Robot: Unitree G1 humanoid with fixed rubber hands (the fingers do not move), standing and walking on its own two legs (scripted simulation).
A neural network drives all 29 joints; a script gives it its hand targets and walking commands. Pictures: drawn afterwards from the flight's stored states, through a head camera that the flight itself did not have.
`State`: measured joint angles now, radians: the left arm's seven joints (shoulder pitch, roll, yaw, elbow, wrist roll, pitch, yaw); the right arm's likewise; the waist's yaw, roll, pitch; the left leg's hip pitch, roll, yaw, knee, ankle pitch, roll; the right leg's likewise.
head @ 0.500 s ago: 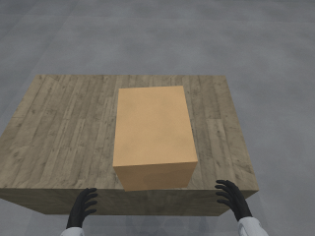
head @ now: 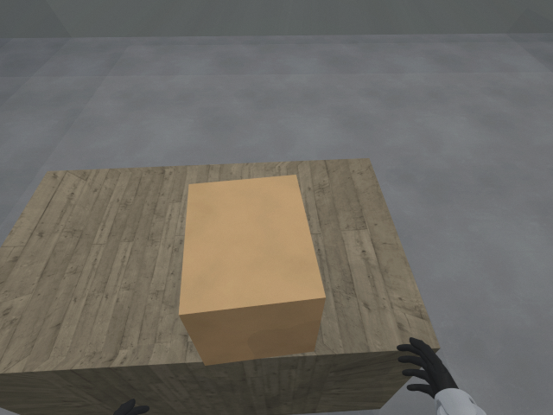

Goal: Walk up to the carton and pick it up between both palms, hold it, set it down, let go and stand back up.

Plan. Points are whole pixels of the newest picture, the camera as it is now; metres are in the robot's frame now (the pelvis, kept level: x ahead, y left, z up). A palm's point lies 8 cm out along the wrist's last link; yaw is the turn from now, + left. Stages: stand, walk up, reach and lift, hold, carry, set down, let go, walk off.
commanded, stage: stand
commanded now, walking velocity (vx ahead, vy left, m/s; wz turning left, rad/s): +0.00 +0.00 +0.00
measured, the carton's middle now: (251, 268) +0.40 +0.07 -0.10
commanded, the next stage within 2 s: none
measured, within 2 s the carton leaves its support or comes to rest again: neither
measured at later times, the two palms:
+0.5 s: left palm out of the picture -0.02 +0.25 -0.13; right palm out of the picture -0.12 -0.22 -0.13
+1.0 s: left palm out of the picture -0.07 +0.24 -0.14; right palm out of the picture -0.11 -0.18 -0.14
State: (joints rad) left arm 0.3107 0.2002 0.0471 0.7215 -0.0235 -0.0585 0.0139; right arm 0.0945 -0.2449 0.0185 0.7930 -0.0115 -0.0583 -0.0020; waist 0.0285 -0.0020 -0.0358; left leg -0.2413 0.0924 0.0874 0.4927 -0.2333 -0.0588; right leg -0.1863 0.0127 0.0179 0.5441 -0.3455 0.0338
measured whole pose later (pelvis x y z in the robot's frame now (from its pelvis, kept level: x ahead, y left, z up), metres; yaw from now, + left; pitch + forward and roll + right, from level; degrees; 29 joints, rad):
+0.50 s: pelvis -0.05 +0.02 +0.00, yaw -3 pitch -1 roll +0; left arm 0.38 0.18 0.04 0.91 0.01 0.02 0.01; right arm 0.47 -0.20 -0.03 1.00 -0.01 0.04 -0.02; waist -0.02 -0.01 -0.05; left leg -0.26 0.10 0.11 0.46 -0.18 -0.04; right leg -0.21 0.03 0.05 0.47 -0.24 -0.01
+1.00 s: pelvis -0.05 +0.03 +0.00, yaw -3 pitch +1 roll +0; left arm 0.43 0.12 0.00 1.06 0.01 0.00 0.03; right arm 0.43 -0.15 -0.05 1.07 -0.01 0.03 -0.02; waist -0.01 0.02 -0.08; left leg -0.28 0.06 0.12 0.43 -0.16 -0.01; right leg -0.24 0.00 0.07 0.46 -0.23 0.03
